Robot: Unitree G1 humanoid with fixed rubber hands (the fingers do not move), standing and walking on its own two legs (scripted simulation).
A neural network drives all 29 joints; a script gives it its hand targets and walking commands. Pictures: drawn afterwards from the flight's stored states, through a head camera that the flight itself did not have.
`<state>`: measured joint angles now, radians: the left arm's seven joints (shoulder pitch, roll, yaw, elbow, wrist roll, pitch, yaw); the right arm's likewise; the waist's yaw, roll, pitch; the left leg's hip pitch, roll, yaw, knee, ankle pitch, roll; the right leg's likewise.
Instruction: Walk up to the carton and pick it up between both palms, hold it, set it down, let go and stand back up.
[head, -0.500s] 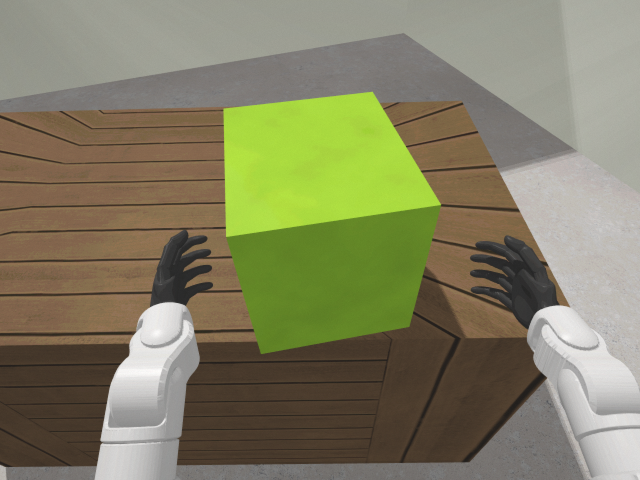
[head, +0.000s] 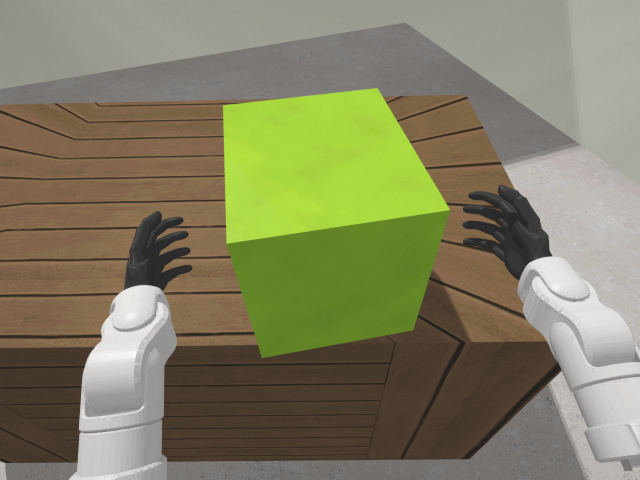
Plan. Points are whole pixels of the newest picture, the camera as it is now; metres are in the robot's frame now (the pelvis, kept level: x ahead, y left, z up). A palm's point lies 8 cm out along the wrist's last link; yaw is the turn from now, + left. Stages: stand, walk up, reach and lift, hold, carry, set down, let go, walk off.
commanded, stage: reach and lift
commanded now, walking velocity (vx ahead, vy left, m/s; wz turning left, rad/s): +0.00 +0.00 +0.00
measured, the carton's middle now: (320, 220) +0.46 +0.06 +0.06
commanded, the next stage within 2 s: none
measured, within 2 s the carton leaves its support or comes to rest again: neither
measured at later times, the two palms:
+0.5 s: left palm (155, 207) +0.37 +0.25 +0.16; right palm (504, 172) +0.43 -0.17 +0.18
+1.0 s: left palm (163, 188) +0.40 +0.24 +0.17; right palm (495, 167) +0.46 -0.17 +0.17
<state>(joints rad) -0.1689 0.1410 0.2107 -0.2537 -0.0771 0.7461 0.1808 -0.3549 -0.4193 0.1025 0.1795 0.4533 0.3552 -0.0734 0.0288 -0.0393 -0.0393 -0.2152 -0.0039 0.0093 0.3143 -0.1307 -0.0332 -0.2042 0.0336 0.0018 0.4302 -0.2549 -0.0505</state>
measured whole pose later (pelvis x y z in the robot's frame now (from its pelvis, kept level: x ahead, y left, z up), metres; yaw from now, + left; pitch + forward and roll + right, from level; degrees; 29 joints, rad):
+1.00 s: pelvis +0.02 +0.01 +0.00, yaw +0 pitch +4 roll +1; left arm -0.70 0.24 0.21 0.34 -0.10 0.68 0.16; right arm -0.93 -0.45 0.21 0.79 0.50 0.38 0.01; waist 0.07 0.02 -0.04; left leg -0.26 0.01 0.01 0.38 -0.19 -0.03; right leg -0.22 0.05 0.00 0.43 -0.26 -0.04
